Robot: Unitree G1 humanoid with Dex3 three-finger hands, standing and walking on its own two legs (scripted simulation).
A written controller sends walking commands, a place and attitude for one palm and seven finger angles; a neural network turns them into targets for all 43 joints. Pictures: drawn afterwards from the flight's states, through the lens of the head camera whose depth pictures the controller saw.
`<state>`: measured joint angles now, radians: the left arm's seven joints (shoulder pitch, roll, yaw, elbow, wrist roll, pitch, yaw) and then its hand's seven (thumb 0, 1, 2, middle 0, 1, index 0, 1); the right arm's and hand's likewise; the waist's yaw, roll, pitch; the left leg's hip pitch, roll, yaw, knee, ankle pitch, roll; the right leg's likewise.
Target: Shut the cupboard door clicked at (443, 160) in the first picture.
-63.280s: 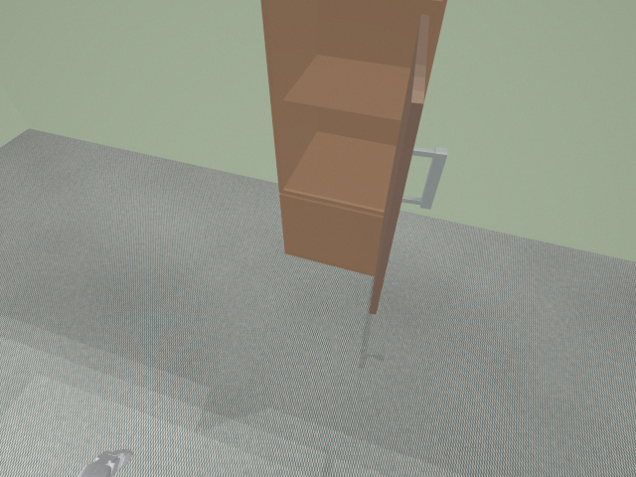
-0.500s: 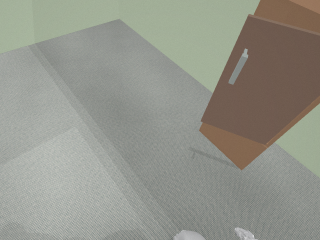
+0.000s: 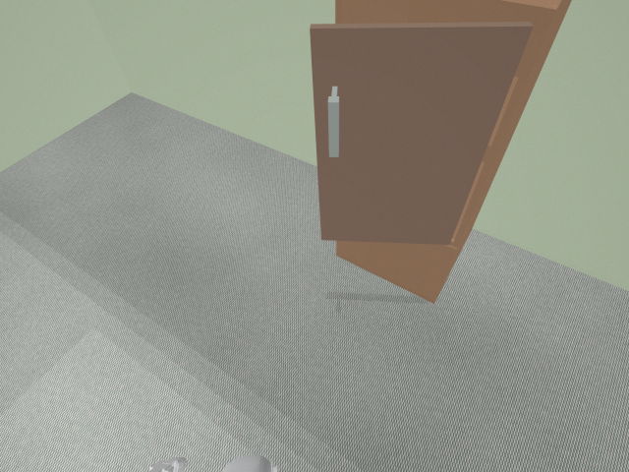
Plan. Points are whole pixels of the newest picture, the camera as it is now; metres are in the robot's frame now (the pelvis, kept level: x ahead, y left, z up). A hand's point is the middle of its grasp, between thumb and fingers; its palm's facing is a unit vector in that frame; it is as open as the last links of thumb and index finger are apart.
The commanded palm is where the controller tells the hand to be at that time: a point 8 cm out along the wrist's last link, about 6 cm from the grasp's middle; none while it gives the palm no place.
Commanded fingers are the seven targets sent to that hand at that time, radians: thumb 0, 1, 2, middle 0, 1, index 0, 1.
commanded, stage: take the last steps up to it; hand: left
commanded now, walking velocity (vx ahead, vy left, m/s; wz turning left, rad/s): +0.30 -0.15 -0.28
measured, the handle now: (334, 122) +0.73 -0.03 +0.02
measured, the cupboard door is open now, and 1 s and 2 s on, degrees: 28 28 28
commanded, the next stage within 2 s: come to a stop and stand still in 0.76 s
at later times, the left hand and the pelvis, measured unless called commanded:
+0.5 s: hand (215, 452) +0.18 +0.17 -0.17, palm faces -0.14 -0.98 -0.16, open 7.4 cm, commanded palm none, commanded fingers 0.00 0.90 0.90 -0.20 -0.30 -0.20 -0.30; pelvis +0.09 -0.02 +0.00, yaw -8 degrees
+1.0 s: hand (325, 369) +0.30 +0.00 -0.17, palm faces -0.11 -0.97 -0.21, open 7.2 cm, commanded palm none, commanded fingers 0.00 0.90 0.90 -0.20 -0.30 -0.20 -0.30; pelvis +0.23 -0.17 +0.00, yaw -9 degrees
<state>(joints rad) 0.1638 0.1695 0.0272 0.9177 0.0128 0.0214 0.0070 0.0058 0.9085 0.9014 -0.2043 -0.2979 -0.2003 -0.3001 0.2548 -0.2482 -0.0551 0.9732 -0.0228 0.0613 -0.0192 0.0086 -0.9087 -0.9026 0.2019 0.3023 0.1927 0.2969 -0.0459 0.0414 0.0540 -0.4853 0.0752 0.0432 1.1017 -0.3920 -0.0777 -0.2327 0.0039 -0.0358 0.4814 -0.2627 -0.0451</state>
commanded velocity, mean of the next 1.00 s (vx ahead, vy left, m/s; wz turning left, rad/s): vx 0.16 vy -0.06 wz -0.08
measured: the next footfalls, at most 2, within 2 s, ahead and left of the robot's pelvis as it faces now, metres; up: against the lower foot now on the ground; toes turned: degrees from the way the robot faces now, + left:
left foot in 0.22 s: +0.07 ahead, +0.13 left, +0.00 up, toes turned +3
right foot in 0.66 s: +0.26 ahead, -0.23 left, +0.00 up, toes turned -16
